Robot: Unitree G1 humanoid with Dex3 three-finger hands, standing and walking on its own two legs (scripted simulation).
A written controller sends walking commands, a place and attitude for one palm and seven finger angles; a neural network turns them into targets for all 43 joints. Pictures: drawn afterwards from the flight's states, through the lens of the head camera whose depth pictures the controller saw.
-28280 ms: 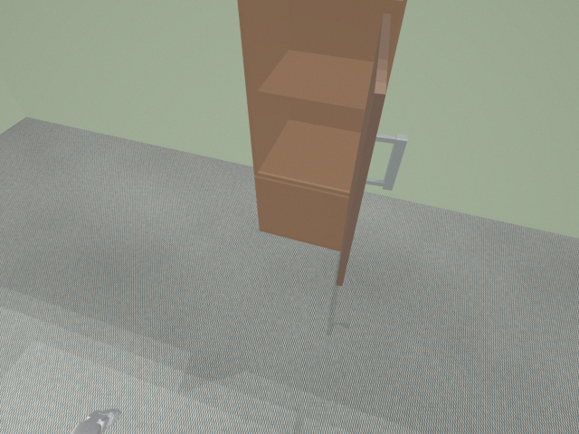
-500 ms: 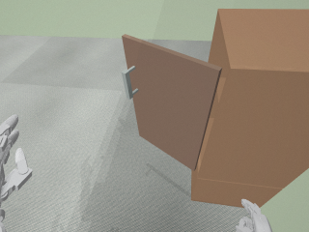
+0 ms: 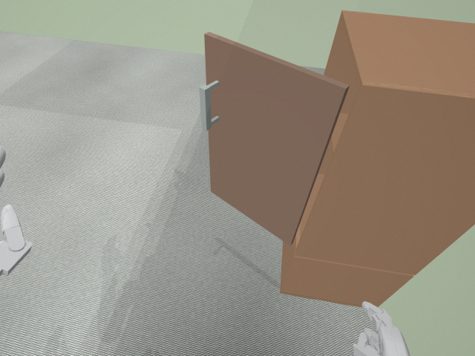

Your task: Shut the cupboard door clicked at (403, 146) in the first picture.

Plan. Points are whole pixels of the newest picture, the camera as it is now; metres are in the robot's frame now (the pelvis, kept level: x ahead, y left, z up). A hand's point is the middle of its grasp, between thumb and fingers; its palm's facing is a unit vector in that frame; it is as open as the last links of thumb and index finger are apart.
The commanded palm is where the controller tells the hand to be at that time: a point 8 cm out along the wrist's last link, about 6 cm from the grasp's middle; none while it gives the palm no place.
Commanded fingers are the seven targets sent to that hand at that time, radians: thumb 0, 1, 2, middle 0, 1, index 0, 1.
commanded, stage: step back with the hand held close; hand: left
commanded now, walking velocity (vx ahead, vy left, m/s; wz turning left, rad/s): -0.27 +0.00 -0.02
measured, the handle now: (210, 105) +0.72 +0.12 +0.03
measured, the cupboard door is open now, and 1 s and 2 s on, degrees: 60 60 60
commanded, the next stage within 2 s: stop stepping back and stand still in 0.58 s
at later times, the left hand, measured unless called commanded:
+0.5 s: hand out of the picture +0.10 +0.29 +0.19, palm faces +0.52 -0.71 -0.47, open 7.4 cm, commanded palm +0.03 +0.31 +0.19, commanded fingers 0.00 0.90 0.90 -0.20 -0.30 -0.20 -0.30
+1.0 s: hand out of the picture +0.05 +0.30 +0.19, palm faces +0.50 -0.80 -0.32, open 7.4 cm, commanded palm +0.00 +0.32 +0.19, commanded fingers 0.00 0.90 0.90 -0.20 -0.30 -0.20 -0.30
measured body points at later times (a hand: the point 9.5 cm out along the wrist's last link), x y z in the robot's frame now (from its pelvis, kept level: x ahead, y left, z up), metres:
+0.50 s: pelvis -0.08 +0.00 +0.00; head -0.07 +0.03 +0.45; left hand +0.07 +0.32 +0.22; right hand +0.08 -0.24 -0.08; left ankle +0.06 +0.09 -0.72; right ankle -0.17 -0.14 -0.68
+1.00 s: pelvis -0.15 +0.02 -0.02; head -0.21 +0.06 +0.43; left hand +0.02 +0.34 +0.21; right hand -0.05 -0.26 -0.08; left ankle -0.06 +0.10 -0.73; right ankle -0.27 -0.14 -0.72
